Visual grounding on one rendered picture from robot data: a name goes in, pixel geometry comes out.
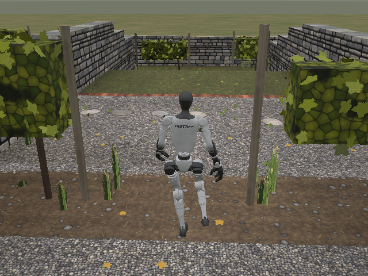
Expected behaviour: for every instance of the robot right upper arm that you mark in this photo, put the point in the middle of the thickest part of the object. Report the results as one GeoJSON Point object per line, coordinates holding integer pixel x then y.
{"type": "Point", "coordinates": [206, 132]}

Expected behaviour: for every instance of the robot right hand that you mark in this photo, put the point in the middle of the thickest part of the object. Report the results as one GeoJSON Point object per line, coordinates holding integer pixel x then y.
{"type": "Point", "coordinates": [219, 173]}

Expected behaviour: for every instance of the robot right forearm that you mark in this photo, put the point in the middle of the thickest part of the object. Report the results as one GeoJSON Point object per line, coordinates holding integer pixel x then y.
{"type": "Point", "coordinates": [214, 156]}

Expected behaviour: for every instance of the robot left forearm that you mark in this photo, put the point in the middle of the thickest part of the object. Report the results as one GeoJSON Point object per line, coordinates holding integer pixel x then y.
{"type": "Point", "coordinates": [159, 149]}

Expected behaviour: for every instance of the robot left hand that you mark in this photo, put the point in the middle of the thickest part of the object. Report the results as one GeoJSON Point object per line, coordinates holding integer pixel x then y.
{"type": "Point", "coordinates": [163, 153]}

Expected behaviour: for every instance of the robot left upper arm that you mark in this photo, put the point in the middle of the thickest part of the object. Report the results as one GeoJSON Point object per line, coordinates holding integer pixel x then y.
{"type": "Point", "coordinates": [167, 120]}

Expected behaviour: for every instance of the left robot shin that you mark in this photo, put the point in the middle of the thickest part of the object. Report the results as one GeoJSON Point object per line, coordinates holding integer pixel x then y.
{"type": "Point", "coordinates": [179, 207]}

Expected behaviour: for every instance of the left robot foot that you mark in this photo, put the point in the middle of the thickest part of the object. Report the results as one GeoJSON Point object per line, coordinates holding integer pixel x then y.
{"type": "Point", "coordinates": [183, 231]}

